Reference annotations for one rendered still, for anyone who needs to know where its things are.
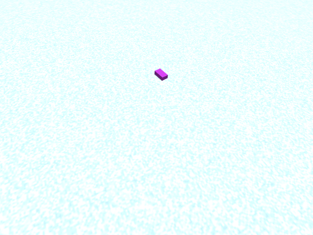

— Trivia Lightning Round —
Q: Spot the small box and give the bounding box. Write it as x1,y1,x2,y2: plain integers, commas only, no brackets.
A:
155,69,168,80

